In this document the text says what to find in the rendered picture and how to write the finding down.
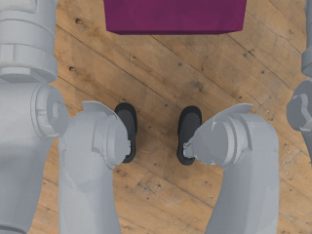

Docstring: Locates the robot left upper arm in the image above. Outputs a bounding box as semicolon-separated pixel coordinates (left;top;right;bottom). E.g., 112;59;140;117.
0;82;69;234

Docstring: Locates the robot right shin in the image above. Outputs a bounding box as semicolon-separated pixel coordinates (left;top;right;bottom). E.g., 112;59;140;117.
183;103;279;165

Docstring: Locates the robot right forearm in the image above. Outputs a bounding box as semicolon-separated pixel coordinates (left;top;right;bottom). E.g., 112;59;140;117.
301;0;312;78

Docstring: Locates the robot right upper arm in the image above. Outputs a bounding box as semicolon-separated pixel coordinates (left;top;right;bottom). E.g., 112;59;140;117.
286;77;312;168

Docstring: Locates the carton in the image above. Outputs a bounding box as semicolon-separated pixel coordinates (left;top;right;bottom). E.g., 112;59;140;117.
103;0;247;35

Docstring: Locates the robot left thigh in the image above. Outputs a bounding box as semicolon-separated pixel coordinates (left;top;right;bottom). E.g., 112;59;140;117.
58;111;124;234

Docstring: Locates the robot left forearm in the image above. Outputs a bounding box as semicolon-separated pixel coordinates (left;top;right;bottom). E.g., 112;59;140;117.
0;0;59;84

